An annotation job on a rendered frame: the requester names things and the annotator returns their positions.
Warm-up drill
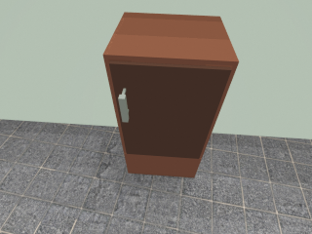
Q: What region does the handle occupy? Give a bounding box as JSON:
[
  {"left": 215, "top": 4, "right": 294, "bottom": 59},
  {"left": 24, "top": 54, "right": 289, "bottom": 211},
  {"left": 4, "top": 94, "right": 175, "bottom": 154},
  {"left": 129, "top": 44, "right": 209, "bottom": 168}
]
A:
[{"left": 118, "top": 88, "right": 130, "bottom": 123}]

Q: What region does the cupboard door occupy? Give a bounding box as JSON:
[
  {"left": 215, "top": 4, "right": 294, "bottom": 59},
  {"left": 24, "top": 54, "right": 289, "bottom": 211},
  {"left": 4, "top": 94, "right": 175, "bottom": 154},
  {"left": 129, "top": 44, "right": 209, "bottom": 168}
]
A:
[{"left": 109, "top": 60, "right": 232, "bottom": 159}]

